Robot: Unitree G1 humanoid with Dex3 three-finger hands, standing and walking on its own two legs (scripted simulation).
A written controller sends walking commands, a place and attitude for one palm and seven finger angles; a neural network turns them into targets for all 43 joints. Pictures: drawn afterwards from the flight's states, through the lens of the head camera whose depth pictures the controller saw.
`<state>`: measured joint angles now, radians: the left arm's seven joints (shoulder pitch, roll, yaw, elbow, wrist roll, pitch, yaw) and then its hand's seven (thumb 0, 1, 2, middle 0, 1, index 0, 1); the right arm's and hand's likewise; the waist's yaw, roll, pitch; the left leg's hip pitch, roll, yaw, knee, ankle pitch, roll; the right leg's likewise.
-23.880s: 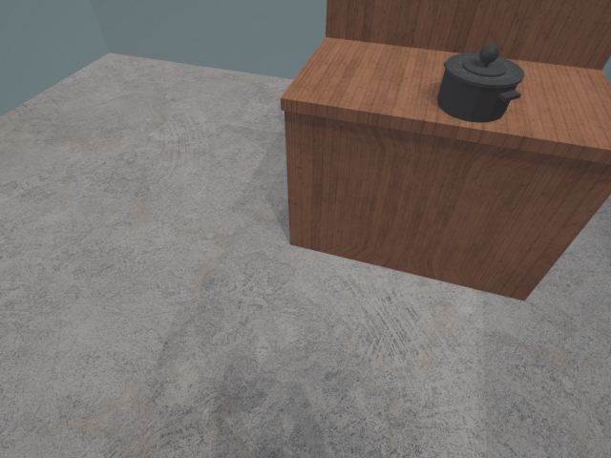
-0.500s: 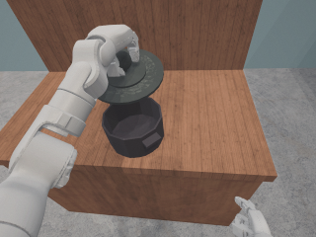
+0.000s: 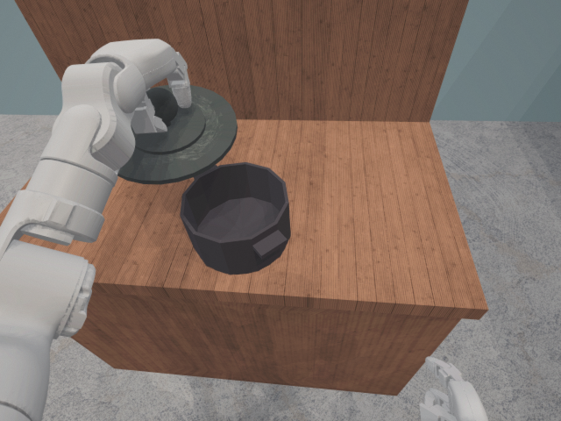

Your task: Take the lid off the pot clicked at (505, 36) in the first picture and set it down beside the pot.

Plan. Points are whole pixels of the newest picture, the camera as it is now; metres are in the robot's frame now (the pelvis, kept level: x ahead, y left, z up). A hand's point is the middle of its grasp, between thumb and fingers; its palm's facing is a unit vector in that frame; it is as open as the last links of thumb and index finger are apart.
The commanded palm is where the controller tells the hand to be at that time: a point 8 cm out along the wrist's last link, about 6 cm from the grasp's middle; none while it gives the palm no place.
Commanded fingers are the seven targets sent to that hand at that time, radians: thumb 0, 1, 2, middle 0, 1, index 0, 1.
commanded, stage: move the lid sideways beside the pot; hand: left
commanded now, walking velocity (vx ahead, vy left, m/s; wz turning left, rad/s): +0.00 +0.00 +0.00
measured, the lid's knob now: (159, 105) +0.47 +0.18 +0.23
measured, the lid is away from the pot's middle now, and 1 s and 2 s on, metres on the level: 0.08 0.19 0.24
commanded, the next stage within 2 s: lower the lid onto the table in 1.48 s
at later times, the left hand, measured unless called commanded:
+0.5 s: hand (104, 109) +0.44 +0.24 +0.24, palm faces -0.19 -0.03 -0.98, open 7.5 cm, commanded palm +0.42 +0.24 +0.31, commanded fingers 0.00 0.66 0.96 -0.90 -1.02 -0.89 -1.02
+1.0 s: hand (71, 113) +0.44 +0.29 +0.24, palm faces -0.22 -0.01 -0.98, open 7.5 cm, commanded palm +0.43 +0.29 +0.31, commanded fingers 0.00 0.66 0.96 -0.90 -1.02 -0.89 -1.02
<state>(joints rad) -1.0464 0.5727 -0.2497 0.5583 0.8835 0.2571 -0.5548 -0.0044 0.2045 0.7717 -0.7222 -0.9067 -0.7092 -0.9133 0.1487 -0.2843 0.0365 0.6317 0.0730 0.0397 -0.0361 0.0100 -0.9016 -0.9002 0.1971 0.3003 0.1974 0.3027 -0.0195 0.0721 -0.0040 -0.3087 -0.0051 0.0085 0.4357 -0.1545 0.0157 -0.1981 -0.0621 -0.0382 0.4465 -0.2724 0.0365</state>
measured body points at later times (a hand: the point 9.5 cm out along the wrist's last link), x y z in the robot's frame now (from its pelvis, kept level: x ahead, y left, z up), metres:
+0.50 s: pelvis -0.01 +0.01 +0.00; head +0.02 -0.01 +0.45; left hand +0.45 +0.24 +0.30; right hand +0.14 -0.23 -0.11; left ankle +0.04 +0.11 -0.74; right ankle -0.03 -0.14 -0.74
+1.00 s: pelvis +0.00 +0.02 +0.00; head +0.04 +0.00 +0.45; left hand +0.45 +0.28 +0.29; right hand +0.13 -0.24 -0.11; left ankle +0.04 +0.11 -0.74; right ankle -0.03 -0.14 -0.74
